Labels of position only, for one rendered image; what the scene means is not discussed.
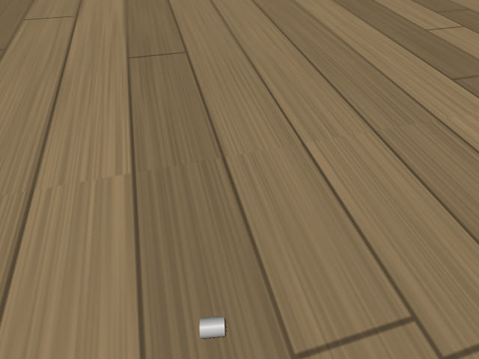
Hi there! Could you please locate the can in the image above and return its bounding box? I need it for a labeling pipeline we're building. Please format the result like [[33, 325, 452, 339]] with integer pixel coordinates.
[[200, 316, 225, 339]]

